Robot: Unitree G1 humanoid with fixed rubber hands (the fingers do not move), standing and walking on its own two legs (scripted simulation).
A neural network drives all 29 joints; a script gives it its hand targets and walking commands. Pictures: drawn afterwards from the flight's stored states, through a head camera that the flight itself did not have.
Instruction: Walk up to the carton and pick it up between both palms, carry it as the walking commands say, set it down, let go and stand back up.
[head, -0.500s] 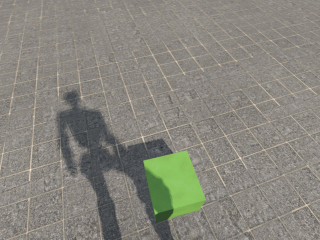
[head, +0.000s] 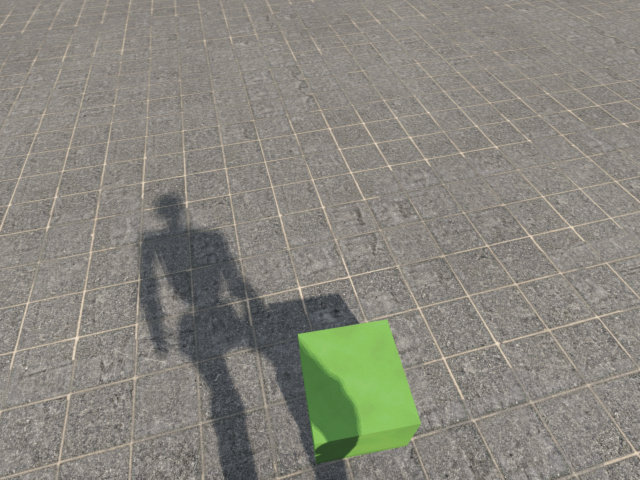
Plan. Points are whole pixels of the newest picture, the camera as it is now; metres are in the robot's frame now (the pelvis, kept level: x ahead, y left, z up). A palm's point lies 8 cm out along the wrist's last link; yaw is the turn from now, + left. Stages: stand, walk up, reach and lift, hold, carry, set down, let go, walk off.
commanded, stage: walk up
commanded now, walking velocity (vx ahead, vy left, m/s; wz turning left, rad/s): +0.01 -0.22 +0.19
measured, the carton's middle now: (352, 390) +0.46 -0.08 -0.65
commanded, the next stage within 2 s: none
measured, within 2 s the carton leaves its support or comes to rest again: neither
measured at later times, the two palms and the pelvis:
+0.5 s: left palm out of the picture +0.08 +0.14 -0.09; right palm out of the picture +0.04 -0.35 -0.13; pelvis +0.03 -0.12 +0.02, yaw +4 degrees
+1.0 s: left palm out of the picture +0.06 +0.13 -0.09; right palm out of the picture +0.03 -0.36 -0.14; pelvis +0.01 -0.14 +0.02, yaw +7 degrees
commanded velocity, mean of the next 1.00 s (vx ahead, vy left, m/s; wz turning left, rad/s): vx -0.02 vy -0.09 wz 0.17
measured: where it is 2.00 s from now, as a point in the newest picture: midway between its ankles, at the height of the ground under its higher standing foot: outside the picture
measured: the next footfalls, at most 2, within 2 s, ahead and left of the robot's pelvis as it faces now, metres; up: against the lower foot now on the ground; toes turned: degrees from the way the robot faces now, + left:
right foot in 0.34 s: +0.11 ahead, -0.18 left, +0.00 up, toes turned -7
left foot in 1.20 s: +0.00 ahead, +0.06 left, +0.00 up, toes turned +5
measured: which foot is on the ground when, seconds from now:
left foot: down 0.00-0.34, up 0.36-1.00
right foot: up 0.00-0.32, down 0.34-1.00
